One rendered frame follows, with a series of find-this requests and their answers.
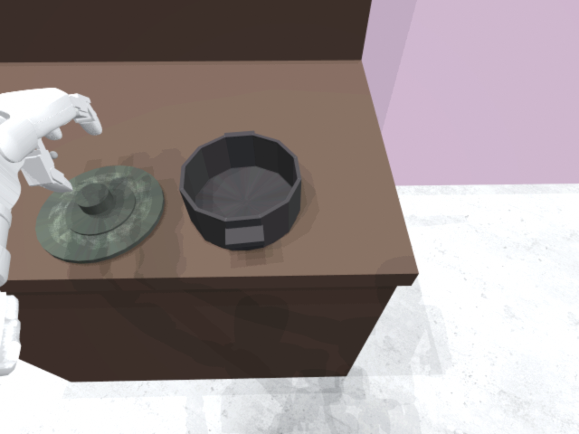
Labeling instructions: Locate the knob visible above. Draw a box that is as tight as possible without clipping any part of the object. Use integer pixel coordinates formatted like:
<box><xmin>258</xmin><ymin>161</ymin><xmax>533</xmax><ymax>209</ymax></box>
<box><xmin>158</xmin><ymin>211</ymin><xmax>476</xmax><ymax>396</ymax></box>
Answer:
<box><xmin>75</xmin><ymin>183</ymin><xmax>114</xmax><ymax>215</ymax></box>

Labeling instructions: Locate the left robot hand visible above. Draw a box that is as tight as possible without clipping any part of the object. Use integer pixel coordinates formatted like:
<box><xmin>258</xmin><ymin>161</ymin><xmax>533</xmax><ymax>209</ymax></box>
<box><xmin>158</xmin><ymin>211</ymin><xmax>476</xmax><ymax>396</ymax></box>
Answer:
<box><xmin>0</xmin><ymin>88</ymin><xmax>102</xmax><ymax>193</ymax></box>

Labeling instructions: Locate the left robot upper arm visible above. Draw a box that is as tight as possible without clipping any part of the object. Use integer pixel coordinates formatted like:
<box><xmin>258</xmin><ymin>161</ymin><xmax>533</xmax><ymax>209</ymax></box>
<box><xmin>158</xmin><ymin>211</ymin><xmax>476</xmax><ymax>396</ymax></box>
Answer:
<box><xmin>0</xmin><ymin>291</ymin><xmax>21</xmax><ymax>376</ymax></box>

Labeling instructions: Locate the robot left forearm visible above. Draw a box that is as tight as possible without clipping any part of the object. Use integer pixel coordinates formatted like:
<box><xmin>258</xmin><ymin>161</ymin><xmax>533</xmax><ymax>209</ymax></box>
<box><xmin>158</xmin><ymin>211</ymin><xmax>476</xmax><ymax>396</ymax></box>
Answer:
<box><xmin>0</xmin><ymin>105</ymin><xmax>38</xmax><ymax>287</ymax></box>

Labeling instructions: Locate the lid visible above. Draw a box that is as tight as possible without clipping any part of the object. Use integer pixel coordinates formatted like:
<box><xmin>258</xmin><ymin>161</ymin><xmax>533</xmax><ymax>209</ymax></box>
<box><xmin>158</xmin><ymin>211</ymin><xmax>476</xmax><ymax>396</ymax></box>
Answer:
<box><xmin>35</xmin><ymin>165</ymin><xmax>165</xmax><ymax>264</ymax></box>

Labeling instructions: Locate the table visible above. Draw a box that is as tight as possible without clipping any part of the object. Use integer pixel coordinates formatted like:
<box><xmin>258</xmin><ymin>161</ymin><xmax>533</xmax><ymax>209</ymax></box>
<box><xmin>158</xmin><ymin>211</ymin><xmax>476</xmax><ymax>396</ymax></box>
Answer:
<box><xmin>0</xmin><ymin>0</ymin><xmax>419</xmax><ymax>382</ymax></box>

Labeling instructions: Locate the pot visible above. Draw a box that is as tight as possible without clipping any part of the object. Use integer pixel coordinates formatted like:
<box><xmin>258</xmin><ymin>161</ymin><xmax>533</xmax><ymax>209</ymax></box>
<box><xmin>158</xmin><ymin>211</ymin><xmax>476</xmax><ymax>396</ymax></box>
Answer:
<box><xmin>179</xmin><ymin>131</ymin><xmax>301</xmax><ymax>250</ymax></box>

